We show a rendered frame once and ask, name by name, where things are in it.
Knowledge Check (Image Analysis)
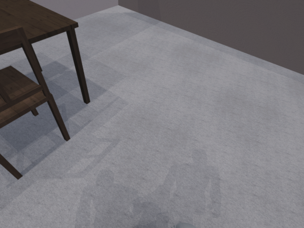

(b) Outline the table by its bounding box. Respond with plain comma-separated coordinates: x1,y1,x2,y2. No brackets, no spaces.
0,0,90,104

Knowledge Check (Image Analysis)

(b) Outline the chair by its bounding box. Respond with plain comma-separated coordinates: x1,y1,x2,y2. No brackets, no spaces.
0,25,70,179

